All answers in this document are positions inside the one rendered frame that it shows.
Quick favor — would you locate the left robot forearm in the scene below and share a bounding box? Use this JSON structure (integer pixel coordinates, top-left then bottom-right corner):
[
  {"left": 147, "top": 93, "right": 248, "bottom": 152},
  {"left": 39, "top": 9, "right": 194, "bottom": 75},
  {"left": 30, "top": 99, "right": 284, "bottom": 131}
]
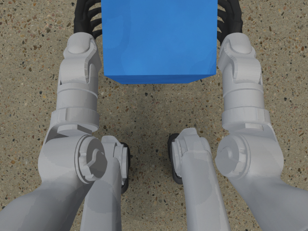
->
[{"left": 41, "top": 32, "right": 102, "bottom": 150}]

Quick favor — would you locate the robot right upper arm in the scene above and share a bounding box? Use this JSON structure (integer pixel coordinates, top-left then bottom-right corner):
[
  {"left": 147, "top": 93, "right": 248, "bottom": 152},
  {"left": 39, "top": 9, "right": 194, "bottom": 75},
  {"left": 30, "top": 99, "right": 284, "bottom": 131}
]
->
[{"left": 215, "top": 133, "right": 308, "bottom": 231}]

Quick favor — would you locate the right robot forearm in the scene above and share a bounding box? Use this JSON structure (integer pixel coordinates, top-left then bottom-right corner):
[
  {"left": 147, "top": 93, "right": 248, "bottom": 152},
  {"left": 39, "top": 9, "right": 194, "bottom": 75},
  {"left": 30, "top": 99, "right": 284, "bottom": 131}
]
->
[{"left": 218, "top": 33, "right": 280, "bottom": 146}]

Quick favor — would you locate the robot right shin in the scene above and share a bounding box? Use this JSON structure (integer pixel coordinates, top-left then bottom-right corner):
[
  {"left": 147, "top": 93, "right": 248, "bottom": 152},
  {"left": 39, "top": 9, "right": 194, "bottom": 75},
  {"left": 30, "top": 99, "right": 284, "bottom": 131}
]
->
[{"left": 176, "top": 128, "right": 212, "bottom": 177}]

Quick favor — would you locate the left robot hand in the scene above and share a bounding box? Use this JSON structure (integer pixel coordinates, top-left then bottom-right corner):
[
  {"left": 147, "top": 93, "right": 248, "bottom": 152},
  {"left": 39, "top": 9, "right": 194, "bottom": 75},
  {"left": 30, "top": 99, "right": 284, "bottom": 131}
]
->
[{"left": 74, "top": 0, "right": 102, "bottom": 40}]

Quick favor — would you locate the robot left upper arm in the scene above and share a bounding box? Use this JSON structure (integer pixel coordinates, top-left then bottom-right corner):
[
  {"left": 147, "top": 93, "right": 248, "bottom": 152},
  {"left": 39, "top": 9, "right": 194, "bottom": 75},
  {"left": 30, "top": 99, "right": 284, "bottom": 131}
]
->
[{"left": 0, "top": 134, "right": 107, "bottom": 231}]

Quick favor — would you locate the carton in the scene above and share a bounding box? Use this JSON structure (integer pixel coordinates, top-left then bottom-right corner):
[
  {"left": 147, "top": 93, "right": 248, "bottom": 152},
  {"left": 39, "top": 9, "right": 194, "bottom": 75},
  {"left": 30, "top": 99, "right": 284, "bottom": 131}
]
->
[{"left": 101, "top": 0, "right": 218, "bottom": 84}]

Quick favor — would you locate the robot shin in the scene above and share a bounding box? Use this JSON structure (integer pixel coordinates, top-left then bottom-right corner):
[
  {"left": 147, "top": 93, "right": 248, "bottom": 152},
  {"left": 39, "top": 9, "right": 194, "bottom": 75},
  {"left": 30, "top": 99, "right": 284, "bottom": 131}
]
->
[
  {"left": 176, "top": 128, "right": 212, "bottom": 177},
  {"left": 101, "top": 136, "right": 126, "bottom": 185}
]

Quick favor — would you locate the right robot hand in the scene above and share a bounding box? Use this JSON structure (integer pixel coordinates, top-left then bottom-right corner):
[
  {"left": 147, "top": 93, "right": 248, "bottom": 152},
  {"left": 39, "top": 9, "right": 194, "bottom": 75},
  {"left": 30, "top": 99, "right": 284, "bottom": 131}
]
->
[{"left": 217, "top": 0, "right": 243, "bottom": 46}]

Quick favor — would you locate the robot left shin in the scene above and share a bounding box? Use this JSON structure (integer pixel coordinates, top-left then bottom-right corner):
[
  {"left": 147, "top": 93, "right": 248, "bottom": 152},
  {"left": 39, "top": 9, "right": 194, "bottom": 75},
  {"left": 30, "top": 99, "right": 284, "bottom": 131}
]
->
[{"left": 101, "top": 136, "right": 126, "bottom": 185}]

